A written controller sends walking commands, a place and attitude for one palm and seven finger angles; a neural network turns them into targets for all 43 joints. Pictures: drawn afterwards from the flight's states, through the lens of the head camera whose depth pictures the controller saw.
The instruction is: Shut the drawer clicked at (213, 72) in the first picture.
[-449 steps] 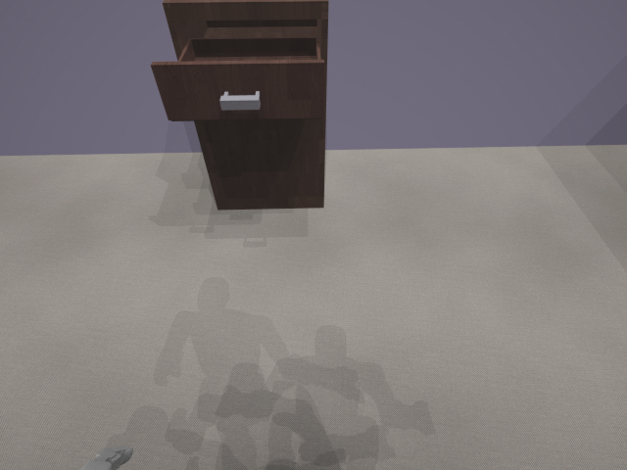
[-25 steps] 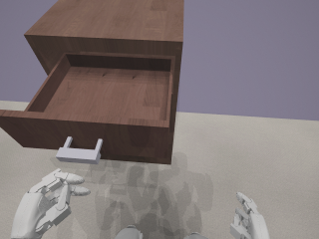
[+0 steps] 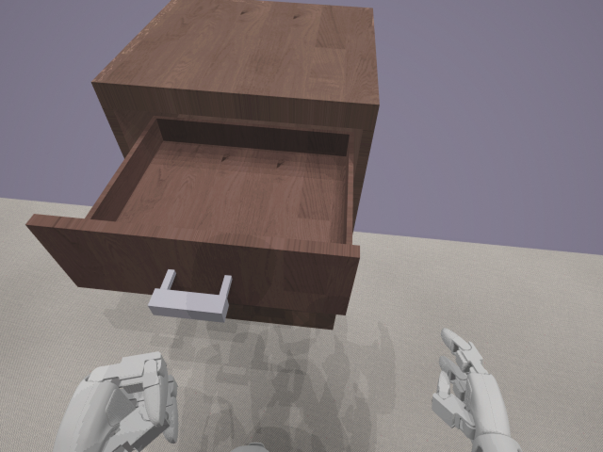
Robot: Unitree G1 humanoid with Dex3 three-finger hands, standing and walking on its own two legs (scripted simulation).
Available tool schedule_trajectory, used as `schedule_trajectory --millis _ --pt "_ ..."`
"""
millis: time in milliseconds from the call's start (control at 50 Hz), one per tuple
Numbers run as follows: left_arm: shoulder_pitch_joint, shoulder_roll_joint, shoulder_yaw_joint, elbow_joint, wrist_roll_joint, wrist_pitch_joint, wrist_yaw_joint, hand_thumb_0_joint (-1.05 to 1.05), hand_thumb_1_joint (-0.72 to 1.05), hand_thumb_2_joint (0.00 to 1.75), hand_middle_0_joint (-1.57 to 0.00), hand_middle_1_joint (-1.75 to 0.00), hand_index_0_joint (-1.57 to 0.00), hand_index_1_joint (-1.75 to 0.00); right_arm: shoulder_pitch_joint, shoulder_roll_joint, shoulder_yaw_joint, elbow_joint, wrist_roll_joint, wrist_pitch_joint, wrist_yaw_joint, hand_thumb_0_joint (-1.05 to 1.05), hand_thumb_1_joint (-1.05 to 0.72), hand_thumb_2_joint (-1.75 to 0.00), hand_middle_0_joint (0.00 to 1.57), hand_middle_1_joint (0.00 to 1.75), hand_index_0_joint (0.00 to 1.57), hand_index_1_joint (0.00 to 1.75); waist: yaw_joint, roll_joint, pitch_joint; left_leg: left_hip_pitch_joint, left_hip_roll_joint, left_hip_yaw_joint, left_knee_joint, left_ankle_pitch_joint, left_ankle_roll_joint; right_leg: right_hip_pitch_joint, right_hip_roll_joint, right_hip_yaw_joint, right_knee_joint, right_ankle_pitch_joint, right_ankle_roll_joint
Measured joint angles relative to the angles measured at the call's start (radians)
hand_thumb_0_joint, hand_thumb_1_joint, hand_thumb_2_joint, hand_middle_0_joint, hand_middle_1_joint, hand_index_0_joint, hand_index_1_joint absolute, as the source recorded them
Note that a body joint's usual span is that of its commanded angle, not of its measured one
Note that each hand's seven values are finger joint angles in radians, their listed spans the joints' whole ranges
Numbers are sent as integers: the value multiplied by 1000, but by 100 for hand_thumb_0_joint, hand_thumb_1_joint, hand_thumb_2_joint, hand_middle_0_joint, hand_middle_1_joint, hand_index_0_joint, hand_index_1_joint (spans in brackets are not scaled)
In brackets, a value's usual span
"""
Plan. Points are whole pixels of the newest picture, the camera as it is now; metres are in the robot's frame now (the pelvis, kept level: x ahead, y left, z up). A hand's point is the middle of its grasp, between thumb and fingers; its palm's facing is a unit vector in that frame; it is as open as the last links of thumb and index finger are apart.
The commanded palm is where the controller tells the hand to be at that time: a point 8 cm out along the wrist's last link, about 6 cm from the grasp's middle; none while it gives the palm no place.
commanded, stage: raise the hand and make a fist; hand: left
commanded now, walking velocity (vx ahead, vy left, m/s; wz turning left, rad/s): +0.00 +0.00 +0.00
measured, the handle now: (194, 291) +0.32 +0.19 +0.02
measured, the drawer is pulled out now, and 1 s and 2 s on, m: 0.28 0.28 0.28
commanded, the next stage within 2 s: bring the fist close to the handle in 0.66 s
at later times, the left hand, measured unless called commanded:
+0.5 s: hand (164, 417) +0.14 +0.15 +0.11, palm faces +0.01 -1.00 -0.06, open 3.3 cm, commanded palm +0.09 +0.20 +0.12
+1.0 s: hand (169, 420) +0.15 +0.15 +0.08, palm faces +0.03 -1.00 -0.07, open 3.3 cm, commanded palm +0.11 +0.21 +0.09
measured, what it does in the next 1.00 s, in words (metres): stands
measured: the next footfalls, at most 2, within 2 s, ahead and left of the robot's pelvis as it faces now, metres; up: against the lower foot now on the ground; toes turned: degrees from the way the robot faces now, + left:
none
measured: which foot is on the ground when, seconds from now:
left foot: down 0.00-1.00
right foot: down 0.00-1.00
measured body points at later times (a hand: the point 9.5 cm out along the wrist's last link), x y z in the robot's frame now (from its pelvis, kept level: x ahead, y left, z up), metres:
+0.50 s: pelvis +0.01 -0.01 +0.00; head +0.02 -0.01 +0.45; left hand +0.14 +0.20 +0.11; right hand +0.20 -0.22 -0.05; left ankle +0.02 +0.09 -0.68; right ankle +0.01 -0.12 -0.68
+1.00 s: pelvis +0.01 -0.04 +0.01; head +0.03 -0.05 +0.46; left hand +0.14 +0.20 +0.09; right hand +0.21 -0.26 -0.05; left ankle +0.02 +0.09 -0.68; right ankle +0.01 -0.12 -0.68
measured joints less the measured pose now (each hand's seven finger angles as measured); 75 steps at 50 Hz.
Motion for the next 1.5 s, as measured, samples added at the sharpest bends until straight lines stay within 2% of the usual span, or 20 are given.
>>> schedule_trajectory --millis 80,160,240,360,500,680,820,920,1060,1240,1360,1500 --pt "42 7 -28 -74 24 44 31 2 90 90 -133 -152 -133 -153 7 20 16 -25 -3 16 7 1 -90 -90 21 30 20 30 10 -1 -4 24 -3 9 -12 -2 4 20 -2 9 -10 1 6" --pt "87 6 -15 -137 24 52 60 2 90 90 -136 -156 -137 -157 19 26 23 -32 -4 34 14 1 -90 -90 21 30 21 30 21 1 -5 41 -4 10 -18 -4 5 37 -2 10 -18 1 8" --pt "115 -2 -15 -171 24 58 63 2 90 90 -138 -158 -139 -159 29 13 27 -31 -1 37 18 1 -90 -90 21 30 21 30 24 10 1 47 -5 6 -18 -4 6 47 -3 6 -22 1 9" --pt "118 2 -53 -189 38 75 54 2 90 90 -139 -159 -140 -160 46 -6 23 -33 5 29 11 1 -90 -90 21 30 21 30 19 18 8 48 -5 5 -21 -1 4 45 -3 6 -19 0 6" --pt "105 14 -7 -159 25 77 75 2 90 90 -140 -159 -140 -160 63 -4 7 -19 13 36 -2 1 -90 -90 21 30 20 30 6 8 6 56 4 6 -33 2 -11 46 7 7 -21 -3 -8" --pt "120 24 24 -124 2 37 43 2 90 90 -140 -159 -140 -160 58 -13 -10 11 19 20 -14 1 -90 -90 20 30 20 30 4 16 0 77 14 -4 -51 5 -30 64 18 -2 -31 -9 -25" --pt "106 35 78 -55 -40 10 2 2 90 90 -140 -159 -140 -160 41 -12 -13 29 25 4 -31 1 -90 -90 20 30 20 30 12 16 5 90 22 -16 -67 13 -46 79 28 -13 -44 -8 -39" --pt "49 29 106 39 -63 -32 -42 2 90 90 -140 -159 -140 -160 25 -20 -10 48 20 -9 -39 1 -90 -90 20 30 20 30 12 14 11 75 25 -28 -66 18 -54 69 32 -25 -46 -6 -46" --pt "-43 31 108 133 -62 -55 -84 2 90 90 -140 -159 -140 -160 15 -31 -14 66 10 -17 -38 1 -90 -90 20 30 20 30 1 7 25 43 25 -34 -53 19 -55 40 32 -30 -34 -7 -50" --pt "-92 2 84 169 -52 -63 -64 2 90 90 -139 -159 -140 -160 21 -27 -28 74 0 3 -21 1 -90 -90 20 30 20 30 -22 4 22 8 17 -18 -35 13 -43 -3 21 -13 -7 -11 -39" --pt "-114 0 53 187 -17 -77 -24 2 90 90 -139 -159 -140 -160 21 -23 -26 60 -12 22 -16 1 -90 -90 20 30 20 30 -24 -6 27 -48 11 -12 7 1 -34 -61 12 -7 37 -22 -33" --pt "-169 -4 39 192 -7 -120 8 2 90 90 -140 -159 -140 -160 13 -20 -14 48 -21 38 -10 1 -90 -90 20 30 20 30 -24 -7 14 -139 10 -14 86 -25 -26 -148 6 -6 110 -45 -27"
